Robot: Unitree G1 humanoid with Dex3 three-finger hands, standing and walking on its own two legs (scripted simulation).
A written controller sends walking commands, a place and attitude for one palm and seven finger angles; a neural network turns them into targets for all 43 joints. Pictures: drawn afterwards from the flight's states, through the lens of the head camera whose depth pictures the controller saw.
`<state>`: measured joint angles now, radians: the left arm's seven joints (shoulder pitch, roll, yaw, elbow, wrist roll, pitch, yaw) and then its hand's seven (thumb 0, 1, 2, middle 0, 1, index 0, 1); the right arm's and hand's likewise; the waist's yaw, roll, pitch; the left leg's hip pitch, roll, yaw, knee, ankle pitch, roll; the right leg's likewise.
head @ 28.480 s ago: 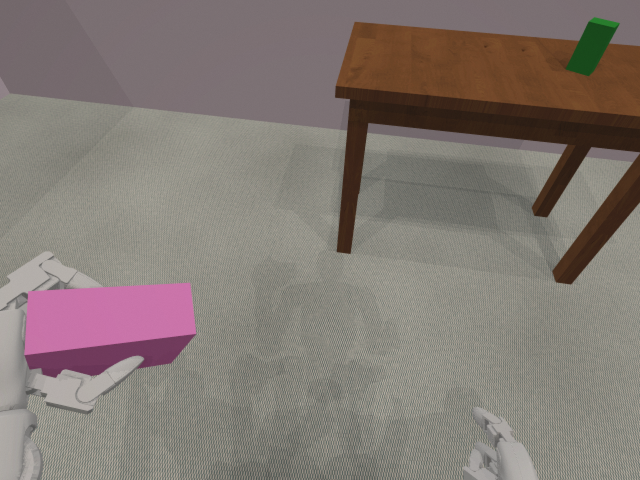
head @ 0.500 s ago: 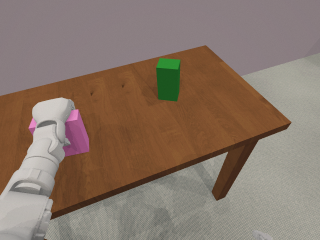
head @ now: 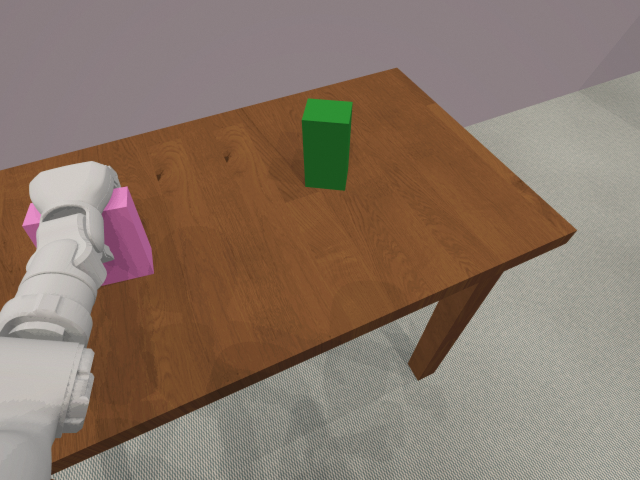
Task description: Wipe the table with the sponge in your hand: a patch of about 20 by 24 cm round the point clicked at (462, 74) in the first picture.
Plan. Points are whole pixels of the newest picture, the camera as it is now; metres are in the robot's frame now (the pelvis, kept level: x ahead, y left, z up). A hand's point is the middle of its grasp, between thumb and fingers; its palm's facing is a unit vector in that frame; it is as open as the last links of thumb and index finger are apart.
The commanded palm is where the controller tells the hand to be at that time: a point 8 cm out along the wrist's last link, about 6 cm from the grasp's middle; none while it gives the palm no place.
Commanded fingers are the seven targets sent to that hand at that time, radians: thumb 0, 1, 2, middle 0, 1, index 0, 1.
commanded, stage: slide back across to the first lane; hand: left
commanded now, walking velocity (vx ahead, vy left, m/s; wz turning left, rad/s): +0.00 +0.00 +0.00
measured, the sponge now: (102, 251) +0.41 +0.32 +0.03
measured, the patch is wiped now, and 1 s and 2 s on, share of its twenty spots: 1.00 1.00 1.00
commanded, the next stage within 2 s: wipe back along the first lane in 0.72 s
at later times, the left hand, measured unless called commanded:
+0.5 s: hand (60, 220) +0.43 +0.35 +0.08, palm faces -0.09 -0.02 -1.00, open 9.4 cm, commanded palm +0.40 +0.36 +0.13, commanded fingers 0.00 0.10 1.30 -1.20 -1.60 -1.20 -1.60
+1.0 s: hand (35, 232) +0.41 +0.38 +0.08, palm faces -0.11 -0.01 -0.99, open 9.4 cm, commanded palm +0.38 +0.37 +0.13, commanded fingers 0.00 0.10 1.30 -1.20 -1.60 -1.20 -1.60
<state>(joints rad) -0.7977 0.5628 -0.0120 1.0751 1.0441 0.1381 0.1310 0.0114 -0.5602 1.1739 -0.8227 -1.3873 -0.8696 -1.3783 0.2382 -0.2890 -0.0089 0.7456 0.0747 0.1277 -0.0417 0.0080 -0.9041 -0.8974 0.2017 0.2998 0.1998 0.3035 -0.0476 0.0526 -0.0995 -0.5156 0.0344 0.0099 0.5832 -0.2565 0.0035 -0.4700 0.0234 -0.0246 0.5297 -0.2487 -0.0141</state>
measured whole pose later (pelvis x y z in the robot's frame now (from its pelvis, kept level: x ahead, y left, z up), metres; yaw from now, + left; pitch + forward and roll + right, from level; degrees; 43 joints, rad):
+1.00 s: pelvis +0.04 +0.02 +0.01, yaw +0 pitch +10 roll -2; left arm -0.52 0.64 0.10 0.78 1.02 0.06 0.07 -0.01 -0.49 1.13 -0.77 -1.42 -0.81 -1.44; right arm 0.22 -0.29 -0.03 0.70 0.07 0.17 -0.02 0.01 -0.90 -0.90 0.20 0.30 0.20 0.30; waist 0.01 0.05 -0.09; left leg -0.42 0.02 0.02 0.54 -0.30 0.03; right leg -0.36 0.01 -0.01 0.46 -0.27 0.01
